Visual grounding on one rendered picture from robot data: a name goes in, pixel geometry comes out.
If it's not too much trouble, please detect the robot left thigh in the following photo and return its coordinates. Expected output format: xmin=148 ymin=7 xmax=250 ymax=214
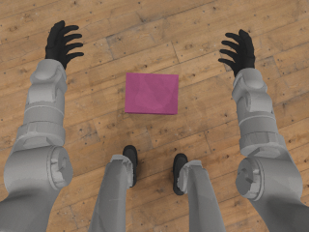
xmin=88 ymin=159 xmax=133 ymax=232

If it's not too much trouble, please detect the robot left upper arm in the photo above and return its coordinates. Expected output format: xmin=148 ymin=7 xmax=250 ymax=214
xmin=0 ymin=144 xmax=73 ymax=232

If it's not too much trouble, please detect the robot right hand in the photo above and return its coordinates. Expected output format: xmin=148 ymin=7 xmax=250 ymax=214
xmin=218 ymin=29 xmax=256 ymax=77

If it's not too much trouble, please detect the right robot foot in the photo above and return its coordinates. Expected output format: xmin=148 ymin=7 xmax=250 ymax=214
xmin=173 ymin=153 xmax=188 ymax=196

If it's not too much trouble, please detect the left robot forearm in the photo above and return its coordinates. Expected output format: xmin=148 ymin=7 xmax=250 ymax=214
xmin=3 ymin=59 xmax=68 ymax=191

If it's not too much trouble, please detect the right robot forearm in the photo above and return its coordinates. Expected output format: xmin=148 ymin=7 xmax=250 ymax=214
xmin=232 ymin=68 xmax=303 ymax=196

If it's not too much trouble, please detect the robot right upper arm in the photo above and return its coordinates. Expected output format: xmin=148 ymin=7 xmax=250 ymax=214
xmin=235 ymin=156 xmax=309 ymax=232

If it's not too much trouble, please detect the carton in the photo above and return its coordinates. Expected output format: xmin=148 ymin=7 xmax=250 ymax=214
xmin=125 ymin=72 xmax=179 ymax=115

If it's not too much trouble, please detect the robot left hand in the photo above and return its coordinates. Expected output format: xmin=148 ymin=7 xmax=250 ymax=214
xmin=44 ymin=20 xmax=84 ymax=70

